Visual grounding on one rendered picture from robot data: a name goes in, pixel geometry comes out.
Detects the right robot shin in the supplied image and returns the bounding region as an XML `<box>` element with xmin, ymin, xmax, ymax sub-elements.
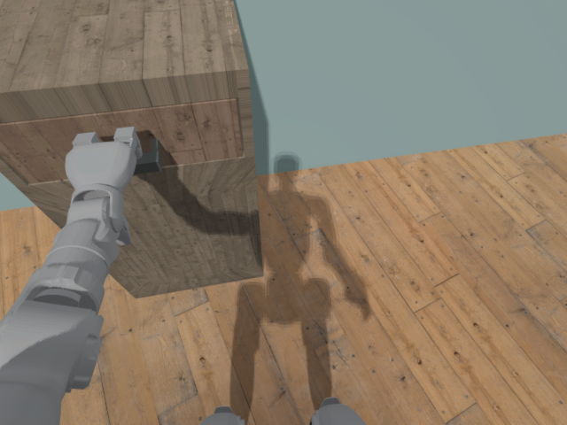
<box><xmin>318</xmin><ymin>397</ymin><xmax>340</xmax><ymax>411</ymax></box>

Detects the drawer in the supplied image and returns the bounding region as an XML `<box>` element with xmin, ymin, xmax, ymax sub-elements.
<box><xmin>0</xmin><ymin>97</ymin><xmax>243</xmax><ymax>183</ymax></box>

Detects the left robot shin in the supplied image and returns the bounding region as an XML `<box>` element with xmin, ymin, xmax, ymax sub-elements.
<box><xmin>214</xmin><ymin>406</ymin><xmax>233</xmax><ymax>413</ymax></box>

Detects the left robot hand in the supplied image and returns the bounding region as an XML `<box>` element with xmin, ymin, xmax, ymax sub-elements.
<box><xmin>65</xmin><ymin>127</ymin><xmax>143</xmax><ymax>245</ymax></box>

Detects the robot left upper arm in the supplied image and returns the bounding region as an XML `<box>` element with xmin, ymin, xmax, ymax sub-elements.
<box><xmin>0</xmin><ymin>300</ymin><xmax>104</xmax><ymax>425</ymax></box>

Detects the handle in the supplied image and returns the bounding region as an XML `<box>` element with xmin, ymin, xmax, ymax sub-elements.
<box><xmin>134</xmin><ymin>138</ymin><xmax>162</xmax><ymax>174</ymax></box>

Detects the robot left forearm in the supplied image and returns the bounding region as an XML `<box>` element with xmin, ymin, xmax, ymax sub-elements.
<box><xmin>0</xmin><ymin>184</ymin><xmax>124</xmax><ymax>343</ymax></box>

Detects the cabinet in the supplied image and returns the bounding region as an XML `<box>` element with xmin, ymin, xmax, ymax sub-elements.
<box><xmin>0</xmin><ymin>0</ymin><xmax>263</xmax><ymax>298</ymax></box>

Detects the robot shin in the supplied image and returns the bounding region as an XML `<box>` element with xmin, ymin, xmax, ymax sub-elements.
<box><xmin>318</xmin><ymin>397</ymin><xmax>340</xmax><ymax>411</ymax></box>
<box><xmin>214</xmin><ymin>406</ymin><xmax>233</xmax><ymax>413</ymax></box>

